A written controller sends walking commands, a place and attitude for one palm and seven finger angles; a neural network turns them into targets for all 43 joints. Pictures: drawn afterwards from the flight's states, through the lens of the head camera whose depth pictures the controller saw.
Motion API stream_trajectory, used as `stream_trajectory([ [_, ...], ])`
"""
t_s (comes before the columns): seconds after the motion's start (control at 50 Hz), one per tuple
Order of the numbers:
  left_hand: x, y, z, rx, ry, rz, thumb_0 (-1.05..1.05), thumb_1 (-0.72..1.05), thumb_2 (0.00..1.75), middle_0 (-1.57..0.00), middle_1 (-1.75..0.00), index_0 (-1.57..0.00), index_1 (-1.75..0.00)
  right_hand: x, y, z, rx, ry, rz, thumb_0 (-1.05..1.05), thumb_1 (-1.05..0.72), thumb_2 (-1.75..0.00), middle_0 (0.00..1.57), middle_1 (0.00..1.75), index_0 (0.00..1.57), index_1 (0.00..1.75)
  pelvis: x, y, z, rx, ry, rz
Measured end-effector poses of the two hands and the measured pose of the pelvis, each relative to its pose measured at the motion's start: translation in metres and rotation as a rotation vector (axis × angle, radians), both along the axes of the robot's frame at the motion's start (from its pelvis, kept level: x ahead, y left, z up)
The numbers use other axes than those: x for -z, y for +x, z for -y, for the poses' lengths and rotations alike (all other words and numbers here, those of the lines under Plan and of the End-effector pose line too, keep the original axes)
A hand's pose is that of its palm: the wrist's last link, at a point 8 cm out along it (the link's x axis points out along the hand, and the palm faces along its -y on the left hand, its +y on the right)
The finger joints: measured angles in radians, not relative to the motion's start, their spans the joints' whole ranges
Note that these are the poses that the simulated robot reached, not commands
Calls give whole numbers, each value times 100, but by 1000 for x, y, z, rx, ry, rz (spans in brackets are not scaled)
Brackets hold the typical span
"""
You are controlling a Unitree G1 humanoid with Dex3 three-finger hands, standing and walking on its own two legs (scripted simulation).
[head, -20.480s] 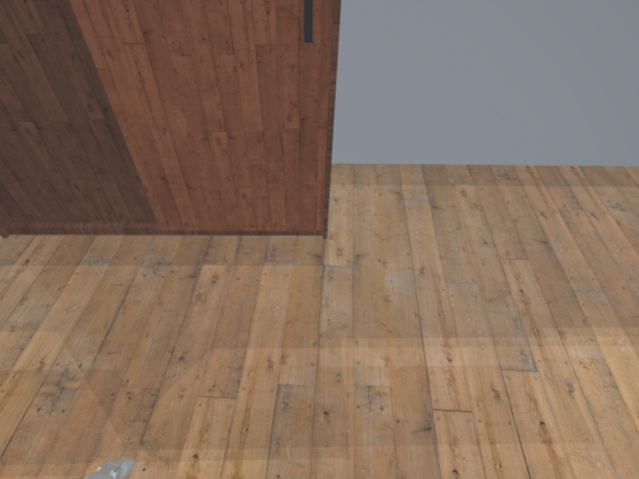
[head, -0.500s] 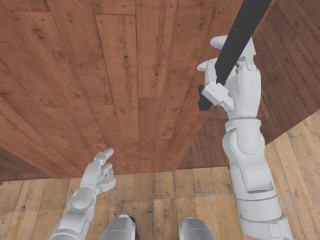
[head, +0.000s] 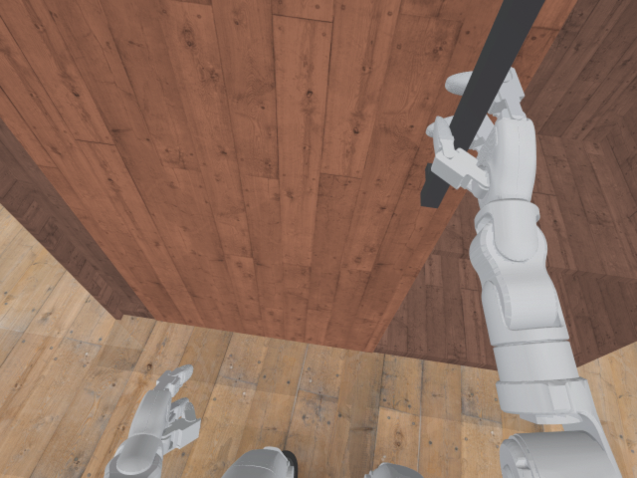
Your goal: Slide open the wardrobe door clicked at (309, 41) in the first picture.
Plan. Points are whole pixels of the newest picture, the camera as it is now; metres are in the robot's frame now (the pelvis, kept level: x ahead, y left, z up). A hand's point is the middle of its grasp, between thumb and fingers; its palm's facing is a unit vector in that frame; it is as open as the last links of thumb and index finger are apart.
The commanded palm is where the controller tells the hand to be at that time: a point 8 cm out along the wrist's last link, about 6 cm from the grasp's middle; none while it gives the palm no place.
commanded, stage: step sideways, sliding the door along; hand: right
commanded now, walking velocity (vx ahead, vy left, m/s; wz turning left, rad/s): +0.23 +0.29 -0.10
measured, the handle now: (468, 100) +0.47 -0.10 +0.22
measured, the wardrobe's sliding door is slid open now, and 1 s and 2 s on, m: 0.53 0.59 0.59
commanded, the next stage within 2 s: stop walking and hold the door there in 0.64 s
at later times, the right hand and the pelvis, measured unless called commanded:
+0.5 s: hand (377, 138) +0.42 -0.01 +0.20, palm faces +0.24 +0.97 -0.10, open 6.5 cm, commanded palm +0.39 +0.00 +0.20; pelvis -0.02 +0.15 +0.00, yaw -4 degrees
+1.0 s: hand (379, 134) +0.43 -0.01 +0.19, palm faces +0.50 +0.84 -0.20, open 6.6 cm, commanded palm +0.39 -0.05 +0.19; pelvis +0.05 +0.29 +0.00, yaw -8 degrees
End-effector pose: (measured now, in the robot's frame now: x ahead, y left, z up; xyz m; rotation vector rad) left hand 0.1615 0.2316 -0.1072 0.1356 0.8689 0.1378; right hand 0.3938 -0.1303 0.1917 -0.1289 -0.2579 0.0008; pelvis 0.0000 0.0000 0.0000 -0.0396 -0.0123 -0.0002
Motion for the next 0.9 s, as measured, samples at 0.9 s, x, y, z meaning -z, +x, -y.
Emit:
stream_trajectory([
  [0.9, -8, 108, -239, 196, -18, 88, 1, 91, 90, -21, -30, -20, -30, -7, -7, -85, 504, -63, -72, -1, -65, -85, 43, 140, 22, 129, 10, 44, -283, 128, 68, 44],
])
